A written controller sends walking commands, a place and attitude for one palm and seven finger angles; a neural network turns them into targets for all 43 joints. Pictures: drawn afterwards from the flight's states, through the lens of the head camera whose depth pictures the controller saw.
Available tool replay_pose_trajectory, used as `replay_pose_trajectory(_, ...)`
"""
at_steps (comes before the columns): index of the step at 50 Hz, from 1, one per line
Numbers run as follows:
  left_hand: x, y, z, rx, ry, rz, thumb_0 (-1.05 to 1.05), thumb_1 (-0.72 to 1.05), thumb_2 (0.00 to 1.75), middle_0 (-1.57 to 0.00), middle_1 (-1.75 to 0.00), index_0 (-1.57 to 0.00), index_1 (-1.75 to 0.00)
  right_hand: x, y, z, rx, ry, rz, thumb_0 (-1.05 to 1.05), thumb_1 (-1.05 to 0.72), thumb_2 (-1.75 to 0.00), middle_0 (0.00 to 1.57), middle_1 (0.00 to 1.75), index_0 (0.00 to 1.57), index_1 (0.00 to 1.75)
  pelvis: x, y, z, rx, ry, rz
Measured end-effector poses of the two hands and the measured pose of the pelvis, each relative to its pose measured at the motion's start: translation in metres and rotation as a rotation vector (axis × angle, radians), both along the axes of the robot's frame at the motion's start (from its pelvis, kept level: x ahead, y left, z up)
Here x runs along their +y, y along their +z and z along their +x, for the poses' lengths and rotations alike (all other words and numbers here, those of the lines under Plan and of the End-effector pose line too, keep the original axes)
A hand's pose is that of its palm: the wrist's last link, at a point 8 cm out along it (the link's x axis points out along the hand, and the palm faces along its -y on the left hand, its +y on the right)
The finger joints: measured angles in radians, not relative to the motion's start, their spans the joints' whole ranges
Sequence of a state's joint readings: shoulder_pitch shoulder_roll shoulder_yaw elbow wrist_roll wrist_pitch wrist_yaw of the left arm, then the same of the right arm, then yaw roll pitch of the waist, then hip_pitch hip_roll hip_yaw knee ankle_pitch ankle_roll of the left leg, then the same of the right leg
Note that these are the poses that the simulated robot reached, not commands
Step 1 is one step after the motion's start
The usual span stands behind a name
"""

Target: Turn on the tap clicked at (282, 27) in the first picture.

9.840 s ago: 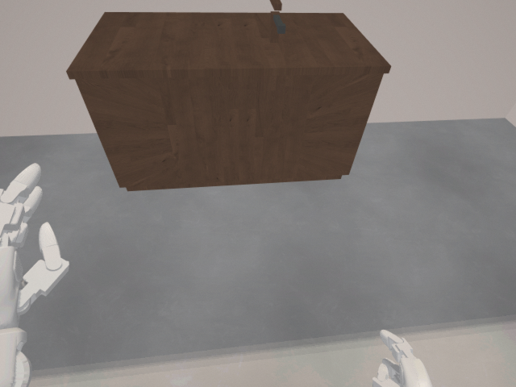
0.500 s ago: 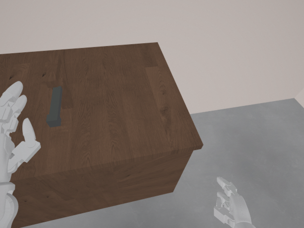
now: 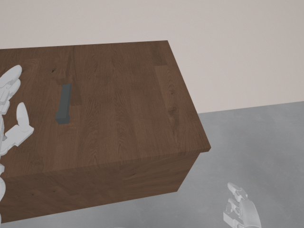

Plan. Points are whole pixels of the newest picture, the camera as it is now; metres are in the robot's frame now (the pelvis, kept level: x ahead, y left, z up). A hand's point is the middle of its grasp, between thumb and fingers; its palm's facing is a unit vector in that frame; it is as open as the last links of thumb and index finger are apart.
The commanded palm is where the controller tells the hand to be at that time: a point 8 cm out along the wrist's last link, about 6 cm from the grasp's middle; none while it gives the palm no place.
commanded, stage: come to a stop and stand still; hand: left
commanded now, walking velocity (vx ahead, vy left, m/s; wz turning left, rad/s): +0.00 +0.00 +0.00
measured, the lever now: (62, 117) +0.35 +0.31 +0.04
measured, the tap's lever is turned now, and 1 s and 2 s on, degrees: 0 0 0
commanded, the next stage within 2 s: look again from close up in 0.52 s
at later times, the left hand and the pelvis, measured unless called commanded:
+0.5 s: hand (17, 140) +0.21 +0.29 +0.17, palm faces +0.42 -0.83 -0.36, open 7.4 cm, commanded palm +0.15 +0.30 +0.17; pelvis -0.02 +0.03 +0.00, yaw -2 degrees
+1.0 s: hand (39, 134) +0.23 +0.27 +0.15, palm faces +0.34 -0.86 -0.37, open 7.4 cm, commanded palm +0.18 +0.30 +0.17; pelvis +0.00 +0.02 +0.00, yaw -2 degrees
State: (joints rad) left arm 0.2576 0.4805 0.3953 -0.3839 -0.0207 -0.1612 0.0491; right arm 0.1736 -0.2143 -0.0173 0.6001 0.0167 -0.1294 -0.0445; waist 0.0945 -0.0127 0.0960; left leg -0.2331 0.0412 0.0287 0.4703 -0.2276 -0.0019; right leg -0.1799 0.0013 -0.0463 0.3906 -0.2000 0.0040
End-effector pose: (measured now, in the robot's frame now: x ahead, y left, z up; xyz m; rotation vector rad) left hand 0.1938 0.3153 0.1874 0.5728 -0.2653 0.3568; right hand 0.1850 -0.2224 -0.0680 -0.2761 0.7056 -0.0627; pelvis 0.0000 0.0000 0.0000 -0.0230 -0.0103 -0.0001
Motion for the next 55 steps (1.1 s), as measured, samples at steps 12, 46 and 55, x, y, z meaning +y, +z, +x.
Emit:
replay_pose_trajectory(12, -0.041, -0.033, 0.001, 0.077, -0.239, -0.125, 0.01, 0.89, 0.9, -0.2, -0.3, -0.2, -0.3, 0.022, 0.001, -0.045, -0.039, -0.09, 0.09, 0.01, -0.91, -0.9, 0.2, 0.3, 0.2, 0.3, 0.026, -0.003, -0.014, -0.019, -0.062, 0.013)
replay_pose_trajectory(46, -0.005, -0.013, -0.002, -0.043, -0.089, -0.097, 0.01, 0.89, 0.9, -0.21, -0.3, -0.21, -0.3, 0.024, 0.007, -0.021, -0.03, -0.041, 0.026, 0.01, -0.91, -0.9, 0.2, 0.3, 0.2, 0.3, 0.025, 0.0, 0.001, 0.0, -0.039, 0.001)
replay_pose_trajectory(55, -0.011, -0.027, 0.007, 0.02, -0.078, -0.142, 0.01, 0.89, 0.9, -0.2, -0.3, -0.21, -0.3, 0.018, 0.004, -0.021, -0.013, -0.066, 0.027, 0.01, -0.91, -0.9, 0.2, 0.3, 0.2, 0.3, 0.023, 0.0, 0.005, 0.0, -0.041, 0.003)
